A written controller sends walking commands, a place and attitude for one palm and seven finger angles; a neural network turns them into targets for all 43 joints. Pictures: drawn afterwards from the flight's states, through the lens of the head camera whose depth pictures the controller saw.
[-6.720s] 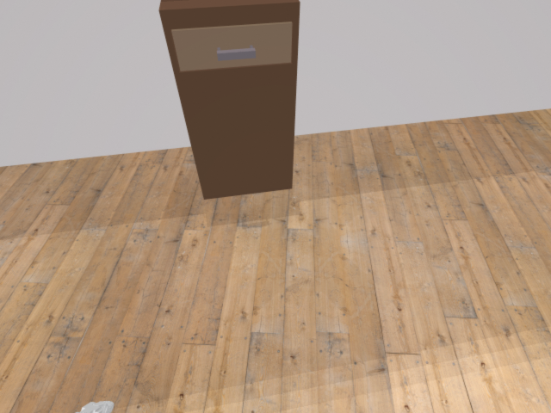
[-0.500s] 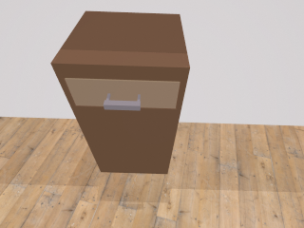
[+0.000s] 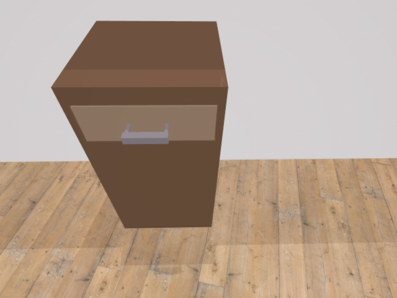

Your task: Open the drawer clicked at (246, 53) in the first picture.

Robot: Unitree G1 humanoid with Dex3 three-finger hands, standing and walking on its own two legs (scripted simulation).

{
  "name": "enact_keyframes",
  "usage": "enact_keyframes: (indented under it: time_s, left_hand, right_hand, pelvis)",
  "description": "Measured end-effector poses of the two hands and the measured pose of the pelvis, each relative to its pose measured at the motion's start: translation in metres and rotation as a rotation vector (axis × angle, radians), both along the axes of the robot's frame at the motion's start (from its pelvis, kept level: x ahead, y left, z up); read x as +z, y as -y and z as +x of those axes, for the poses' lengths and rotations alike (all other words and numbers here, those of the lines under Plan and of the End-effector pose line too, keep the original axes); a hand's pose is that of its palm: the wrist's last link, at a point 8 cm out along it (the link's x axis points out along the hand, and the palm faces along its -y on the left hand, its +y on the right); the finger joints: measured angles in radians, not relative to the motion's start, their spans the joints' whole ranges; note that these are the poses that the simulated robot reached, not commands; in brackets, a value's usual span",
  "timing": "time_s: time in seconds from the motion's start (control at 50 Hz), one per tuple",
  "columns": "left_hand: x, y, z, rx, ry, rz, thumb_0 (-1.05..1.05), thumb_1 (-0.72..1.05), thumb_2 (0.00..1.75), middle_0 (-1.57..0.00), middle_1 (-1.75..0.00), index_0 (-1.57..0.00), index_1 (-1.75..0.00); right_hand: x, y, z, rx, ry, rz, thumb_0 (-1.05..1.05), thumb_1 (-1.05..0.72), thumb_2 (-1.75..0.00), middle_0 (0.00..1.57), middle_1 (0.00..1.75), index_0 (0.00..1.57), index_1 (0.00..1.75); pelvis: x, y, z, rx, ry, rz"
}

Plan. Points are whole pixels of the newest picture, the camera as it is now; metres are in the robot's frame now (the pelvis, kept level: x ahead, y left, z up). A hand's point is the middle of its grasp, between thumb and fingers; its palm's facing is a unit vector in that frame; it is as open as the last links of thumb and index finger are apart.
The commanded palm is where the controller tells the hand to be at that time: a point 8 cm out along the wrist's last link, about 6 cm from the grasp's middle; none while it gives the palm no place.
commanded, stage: look again from close up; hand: left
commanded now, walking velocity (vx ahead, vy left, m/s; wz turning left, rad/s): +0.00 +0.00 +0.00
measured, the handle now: (146, 132) +0.56 +0.18 -0.03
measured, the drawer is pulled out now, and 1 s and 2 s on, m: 0.00 0.00 0.00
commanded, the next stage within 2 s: raise the hand with hooked fingers in 0.52 s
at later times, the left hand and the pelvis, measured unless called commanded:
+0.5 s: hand out of the picture +0.03 +0.19 -0.18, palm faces +0.03 -0.98 -0.20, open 7.3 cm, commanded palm none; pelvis +0.02 +0.02 -0.01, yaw +0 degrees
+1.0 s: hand (107, 266) +0.20 +0.20 -0.07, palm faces -0.04 -0.18 -0.98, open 8.3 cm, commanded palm +0.17 +0.24 -0.02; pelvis +0.00 -0.01 -0.04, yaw +0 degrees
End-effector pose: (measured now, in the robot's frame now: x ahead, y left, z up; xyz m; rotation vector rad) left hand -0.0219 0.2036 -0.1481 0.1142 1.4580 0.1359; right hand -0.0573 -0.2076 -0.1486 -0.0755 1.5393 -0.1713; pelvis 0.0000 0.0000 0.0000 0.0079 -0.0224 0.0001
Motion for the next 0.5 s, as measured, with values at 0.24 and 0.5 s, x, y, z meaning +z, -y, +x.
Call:
enact_keyframes:
  time_s: [0.24, 0.5]
  left_hand:
    - [-0.005, -0.015, 0.02, -0.022, 0.069, 0.032, 0.01, 0.91, 0.9, -0.2, -0.3, -0.2, -0.3]
    - [-0.003, -0.032, 0.044, -0.018, 0.116, 0.043, 0.01, 0.92, 0.9, -0.2, -0.3, -0.2, -0.3]
  right_hand:
    - [-0.014, -0.014, 0.036, 0.043, 0.118, 0.031, 0.01, -0.91, -0.9, 0.2, 0.3, 0.2, 0.29]
    - [-0.005, 0.0, 0.082, 0.086, 0.195, -0.032, 0.02, -0.93, -0.89, 0.2, 0.3, 0.2, 0.29]
  pelvis:
    - [-0.011, -0.009, 0.007, 0.012, -0.009, -0.02]
    - [-0.008, -0.016, 0.018, 0.002, -0.004, -0.005]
